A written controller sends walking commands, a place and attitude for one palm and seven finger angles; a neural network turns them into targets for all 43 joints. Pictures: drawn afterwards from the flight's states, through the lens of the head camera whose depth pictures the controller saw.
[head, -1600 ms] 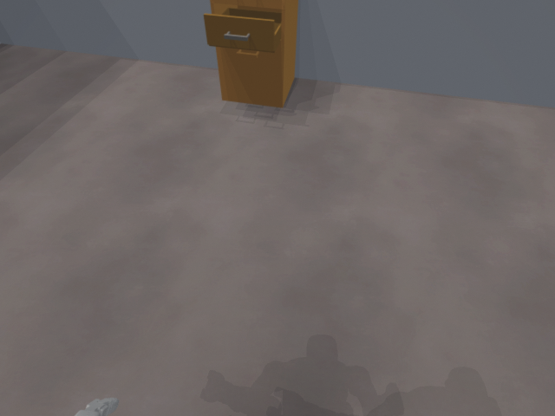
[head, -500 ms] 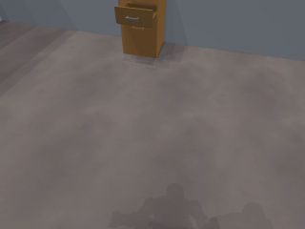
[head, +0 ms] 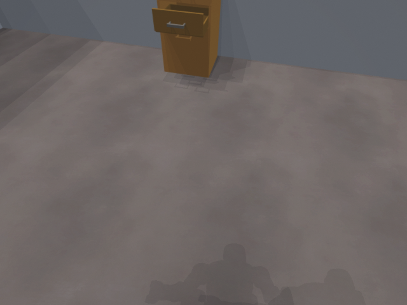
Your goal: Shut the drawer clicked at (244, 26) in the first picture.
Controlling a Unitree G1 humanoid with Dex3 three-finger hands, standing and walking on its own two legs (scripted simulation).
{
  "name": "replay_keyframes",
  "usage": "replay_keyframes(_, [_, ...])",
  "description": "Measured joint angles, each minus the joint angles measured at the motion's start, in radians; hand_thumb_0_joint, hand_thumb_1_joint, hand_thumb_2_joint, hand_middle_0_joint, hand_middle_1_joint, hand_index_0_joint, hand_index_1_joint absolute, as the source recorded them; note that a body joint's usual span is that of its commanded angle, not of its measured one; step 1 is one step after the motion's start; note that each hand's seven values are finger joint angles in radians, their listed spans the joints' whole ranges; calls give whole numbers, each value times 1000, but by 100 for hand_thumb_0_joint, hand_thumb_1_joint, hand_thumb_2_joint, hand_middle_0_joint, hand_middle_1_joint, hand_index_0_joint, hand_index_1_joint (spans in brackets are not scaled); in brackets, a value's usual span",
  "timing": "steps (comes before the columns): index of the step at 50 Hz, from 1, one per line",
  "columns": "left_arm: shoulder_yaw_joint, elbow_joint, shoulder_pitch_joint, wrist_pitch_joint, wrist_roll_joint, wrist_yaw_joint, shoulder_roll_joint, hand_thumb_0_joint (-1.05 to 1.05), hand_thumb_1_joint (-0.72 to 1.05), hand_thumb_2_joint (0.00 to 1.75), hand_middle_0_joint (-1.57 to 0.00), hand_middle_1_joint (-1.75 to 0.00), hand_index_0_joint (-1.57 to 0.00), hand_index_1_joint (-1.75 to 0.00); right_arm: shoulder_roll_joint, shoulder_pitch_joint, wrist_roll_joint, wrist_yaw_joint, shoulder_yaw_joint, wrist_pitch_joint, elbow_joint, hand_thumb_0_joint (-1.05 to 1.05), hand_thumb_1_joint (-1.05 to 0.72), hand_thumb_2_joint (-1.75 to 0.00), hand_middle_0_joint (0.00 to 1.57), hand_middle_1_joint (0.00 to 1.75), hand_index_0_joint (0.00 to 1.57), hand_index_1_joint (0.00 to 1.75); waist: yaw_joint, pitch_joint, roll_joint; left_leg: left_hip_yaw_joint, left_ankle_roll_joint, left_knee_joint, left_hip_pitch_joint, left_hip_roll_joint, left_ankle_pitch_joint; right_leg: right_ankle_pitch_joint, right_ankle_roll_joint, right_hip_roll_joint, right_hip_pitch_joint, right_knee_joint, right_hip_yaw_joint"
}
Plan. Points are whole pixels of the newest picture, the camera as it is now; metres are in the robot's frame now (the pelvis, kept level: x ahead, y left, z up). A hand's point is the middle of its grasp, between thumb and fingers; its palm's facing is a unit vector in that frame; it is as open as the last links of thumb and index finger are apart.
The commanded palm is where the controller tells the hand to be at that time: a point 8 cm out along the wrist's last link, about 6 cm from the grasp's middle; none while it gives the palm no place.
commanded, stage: walk to a spot facing it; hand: left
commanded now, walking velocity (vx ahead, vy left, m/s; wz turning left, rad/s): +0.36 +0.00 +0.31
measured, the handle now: (176, 24) +1.96 +0.32 -0.25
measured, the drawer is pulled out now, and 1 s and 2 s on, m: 0.18 0.18 0.18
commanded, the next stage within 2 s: none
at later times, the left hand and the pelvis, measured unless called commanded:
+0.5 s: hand out of the picture +0.14 +0.23 -0.18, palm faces +0.10 -0.99 -0.14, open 7.4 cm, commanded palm none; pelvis +0.13 +0.04 +0.00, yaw +6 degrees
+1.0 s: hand (137, 226) +0.35 +0.21 -0.18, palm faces +0.24 -0.95 -0.20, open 7.2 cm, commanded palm none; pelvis +0.37 +0.02 -0.01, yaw +12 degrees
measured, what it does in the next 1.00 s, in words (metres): walks ahead: right foot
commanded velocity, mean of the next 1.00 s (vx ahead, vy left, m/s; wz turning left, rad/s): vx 0.37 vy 0.00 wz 0.16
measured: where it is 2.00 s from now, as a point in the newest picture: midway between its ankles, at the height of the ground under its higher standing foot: (188, 197)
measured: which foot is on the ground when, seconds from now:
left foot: down 0.00-0.70, up 0.72-1.00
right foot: down 0.00-0.24, up 0.26-0.68, down 0.70-1.00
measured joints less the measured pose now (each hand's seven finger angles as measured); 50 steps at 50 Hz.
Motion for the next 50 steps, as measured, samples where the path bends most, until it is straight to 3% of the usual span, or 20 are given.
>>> replay_keyframes(5, [3, -8, 55, 12, 8, -4, -38, 1, 91, 90, -20, -30, -20, -30, 34, 64, -12, 4, 2, 20, 0, 1, -91, -90, 20, 30, 20, 30, 1, -42, 3, -7, 12, 115, -43, 5, -117, -50, -1, 2, -5, 43, -15])
replay_keyframes(8, [10, -14, 108, 4, 12, -8, -67, 1, 91, 90, -20, -30, -20, -30, 65, 122, -14, 12, -1, 27, 1, 1, -91, -90, 20, 30, 20, 30, 1, -58, -3, 22, 24, 236, -95, 14, -203, -81, -1, -5, 13, 48, -41])
replay_keyframes(11, [17, -8, 163, -6, 13, -10, -89, 1, 91, 90, -20, -30, -20, -30, 96, 170, -10, 19, -5, 16, -1, 1, -91, -90, 20, 30, 20, 30, 1, -50, -17, 61, 32, 220, -105, 21, -190, -119, 16, -23, 38, 69, -62])
replay_keyframes(12, [19, -3, 180, -5, 12, -10, -93, 1, 91, 90, -21, -30, -20, -30, 107, 184, -9, 19, -7, 7, -2, 1, -91, -90, 20, 30, 20, 30, 2, -45, -27, 71, 37, 199, -93, 14, -129, -144, 23, -35, 37, 99, -63])
replay_keyframes(14, [22, 15, 214, 9, 8, -10, -102, 1, 91, 90, -21, -30, -20, -30, 132, 205, -12, 14, -12, -15, -4, 1, -91, -90, 20, 30, 21, 30, 4, -41, -53, 96, 52, 210, -75, -6, -127, -219, 13, -59, -19, 258, -50])
replay_keyframes(16, [22, 33, 229, 22, 14, -11, -114, 1, 91, 90, -20, -30, -20, -30, 154, 238, -10, 6, -15, -32, -12, 1, -91, -90, 20, 30, 21, 30, -7, -41, -52, 106, 64, 180, -41, -12, -152, -258, 4, -52, -116, 472, -45])
replay_keyframes(18, [26, 38, 220, 22, 17, -16, -121, 1, 91, 90, -20, -30, -20, -30, 179, 275, -8, -3, -12, -45, -9, 1, -91, -90, 20, 30, 21, 30, -23, -31, -47, 95, 65, 118, 1, -19, -140, -222, 3, -57, -207, 615, -56])
replay_keyframes(21, [34, 16, 177, 10, 18, -22, -127, 1, 91, 90, -20, -30, -20, -30, 215, 326, -5, -11, -7, -57, 15, 1, -91, -90, 20, 30, 21, 30, -32, -5, -39, 69, 70, 20, 68, -28, -110, -140, 18, -80, -321, 682, -66])
replay_keyframes(27, [46, -43, 75, 0, 13, -28, -144, 1, 91, 90, -20, -30, -20, -30, 257, 394, -2, -20, -10, -63, 68, 1, -91, -90, 20, 30, 21, 30, -36, 25, -26, 41, 58, -99, 185, -32, -113, -5, 41, -123, -453, 552, -70])
replay_keyframes(32, [49, -74, -8, -9, 7, -30, -160, 1, 91, 90, -20, -30, -20, -30, 249, 406, -9, -22, -23, -64, 83, 1, -91, -90, 20, 30, 21, 30, -66, 44, -8, 37, 30, -100, 265, -16, -191, 22, 15, -101, -412, 308, -107])
replay_keyframes(34, [49, -91, -29, -28, 9, -31, -164, 1, 91, 90, -20, -30, -20, -30, 240, 411, -8, -21, -29, -62, 87, 1, -90, -90, 20, 30, 21, 30, -69, 46, 5, 31, 17, -23, 269, 1, -261, 32, -5, -74, -352, 233, -125])
replay_keyframes(36, [53, -105, -45, -62, 17, -25, -168, 1, 91, 90, -20, -30, -20, -30, 232, 399, -1, -16, -33, -51, 91, 1, -91, -90, 20, 30, 21, 30, -60, 53, 12, 21, 26, 269, 170, 16, -329, 78, -39, -67, -328, 254, -142])
replay_keyframes(38, [53, -108, -47, -79, 12, -18, -176, 1, 91, 90, -20, -30, -20, -30, 216, 357, 6, -12, -40, -39, 81, 1, -91, -90, 20, 30, 21, 30, -54, 64, 23, -5, 51, 641, 11, 18, -296, 6, -48, -64, -296, 299, -167])
replay_keyframes(41, [51, -88, -9, -80, 11, -6, -183, 0, 91, 90, -20, -30, -20, -30, 184, 277, -1, -8, -56, -30, 47, 1, -91, -90, 20, 30, 20, 30, -38, 50, 26, 23, 61, 888, -189, 46, -179, -29, -41, -53, -207, 241, -186])
replay_keyframes(45, [68, -53, 65, -77, 11, 16, -168, -1, 95, 90, -21, -30, -20, -30, 150, 173, -12, -4, -70, -20, -28, 1, -91, -90, 19, 30, 20, 30, -31, 16, 30, 50, 36, 830, -369, 95, -90, -27, -39, -37, -102, 129, -209])
replay_keyframes(50, [60, -6, 156, -66, 17, 8, -148, -1, 94, 90, -20, -30, -20, -30, 142, 76, -14, 16, -74, -15, -92, 1, -92, -90, 19, 30, 20, 30, -11, -11, 17, 87, 7, 569, -424, 130, 6, -44, -25, -25, -3, 33, -222])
